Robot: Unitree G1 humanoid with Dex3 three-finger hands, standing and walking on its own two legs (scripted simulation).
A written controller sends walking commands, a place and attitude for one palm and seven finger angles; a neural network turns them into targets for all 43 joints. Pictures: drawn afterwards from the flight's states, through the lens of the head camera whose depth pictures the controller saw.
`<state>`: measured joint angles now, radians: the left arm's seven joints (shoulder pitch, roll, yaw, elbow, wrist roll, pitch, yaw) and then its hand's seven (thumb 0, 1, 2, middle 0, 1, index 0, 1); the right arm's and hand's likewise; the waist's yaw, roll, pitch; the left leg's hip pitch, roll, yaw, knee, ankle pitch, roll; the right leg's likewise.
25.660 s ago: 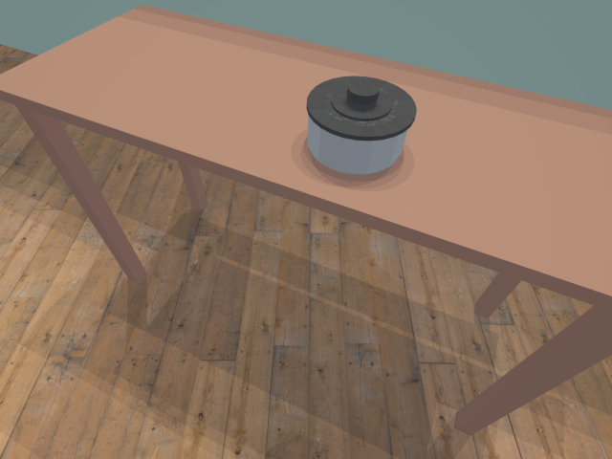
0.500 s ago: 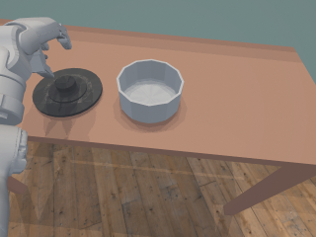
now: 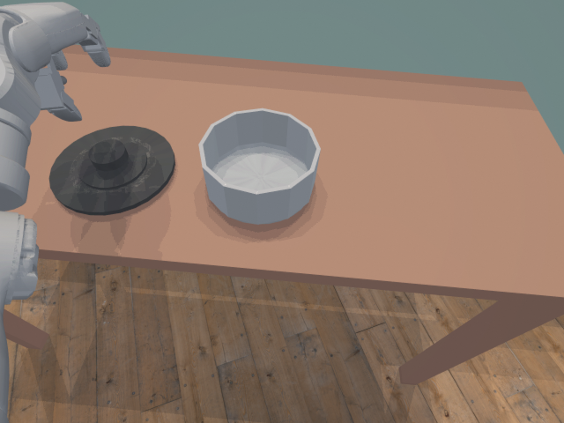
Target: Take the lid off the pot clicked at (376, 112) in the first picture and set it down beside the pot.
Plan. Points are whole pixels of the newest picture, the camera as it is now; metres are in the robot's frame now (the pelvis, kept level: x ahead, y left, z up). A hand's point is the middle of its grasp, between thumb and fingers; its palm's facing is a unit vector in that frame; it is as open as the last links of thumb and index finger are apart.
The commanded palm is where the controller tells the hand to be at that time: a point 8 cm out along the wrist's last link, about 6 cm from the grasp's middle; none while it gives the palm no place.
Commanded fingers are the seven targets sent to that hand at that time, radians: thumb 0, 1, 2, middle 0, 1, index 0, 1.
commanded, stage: draw the hand back to the body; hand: left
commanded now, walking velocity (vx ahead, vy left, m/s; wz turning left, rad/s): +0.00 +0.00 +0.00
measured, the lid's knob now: (108, 155) +0.50 +0.26 +0.08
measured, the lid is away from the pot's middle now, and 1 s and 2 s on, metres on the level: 0.24 0.24 0.24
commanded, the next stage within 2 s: none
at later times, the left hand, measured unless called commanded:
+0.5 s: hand (48, 123) +0.42 +0.25 +0.21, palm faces -0.18 -0.16 -0.97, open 11.0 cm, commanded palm +0.38 +0.25 +0.28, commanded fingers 0.00 -0.13 0.89 -0.47 -0.62 -0.47 -0.62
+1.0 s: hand (58, 103) +0.37 +0.20 +0.27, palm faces +0.39 -0.89 -0.23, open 9.9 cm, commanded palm +0.32 +0.24 +0.27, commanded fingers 0.00 0.44 0.90 -0.32 -0.45 -0.32 -0.45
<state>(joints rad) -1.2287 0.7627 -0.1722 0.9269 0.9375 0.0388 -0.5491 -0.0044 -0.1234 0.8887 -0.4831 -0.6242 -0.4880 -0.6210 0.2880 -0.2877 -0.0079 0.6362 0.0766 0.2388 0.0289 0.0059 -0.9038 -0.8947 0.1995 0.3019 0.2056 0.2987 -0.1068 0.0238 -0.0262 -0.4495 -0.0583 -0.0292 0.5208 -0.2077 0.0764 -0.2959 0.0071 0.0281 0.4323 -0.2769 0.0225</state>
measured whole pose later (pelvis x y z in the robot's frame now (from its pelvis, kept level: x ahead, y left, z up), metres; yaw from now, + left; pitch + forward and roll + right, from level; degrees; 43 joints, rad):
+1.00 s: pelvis +0.02 -0.05 +0.01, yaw -2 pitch +0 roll +0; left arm -0.33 0.48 0.36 0.07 -0.08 -0.07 0.05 0.00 0.18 0.89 -0.39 -0.52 -0.40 -0.52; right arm 0.22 -0.27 0.01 0.65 0.05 0.05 -0.03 0.01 -0.90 -0.89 0.20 0.30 0.21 0.30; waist 0.00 0.03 -0.02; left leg -0.22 0.00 -0.01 0.46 -0.24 0.01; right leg -0.09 0.06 0.05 0.39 -0.30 -0.03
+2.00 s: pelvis +0.00 -0.03 +0.01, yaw -1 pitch -4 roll -1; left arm 0.28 0.40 0.41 -0.55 -0.14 -0.14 0.07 0.01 0.89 0.90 -0.20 -0.30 -0.21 -0.30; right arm 0.13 -0.20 0.04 0.66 0.01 -0.03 -0.04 0.01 -0.90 -0.90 0.20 0.30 0.21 0.30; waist 0.06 0.03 0.01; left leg -0.16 -0.02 -0.02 0.43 -0.20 0.03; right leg -0.01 0.04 0.05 0.32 -0.24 -0.01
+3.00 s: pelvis -0.07 +0.01 -0.01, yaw +0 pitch +1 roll -4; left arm 0.52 0.51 0.56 -0.83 -0.08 -0.24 0.15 0.01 0.88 0.90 -0.21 -0.30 -0.22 -0.30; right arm 0.19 -0.19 0.00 0.54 0.02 0.00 -0.06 0.01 -0.90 -0.89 0.20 0.30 0.21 0.30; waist -0.01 0.00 0.03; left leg -0.47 -0.02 -0.02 0.60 -0.16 0.08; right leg -0.32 0.04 0.01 0.51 -0.23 0.02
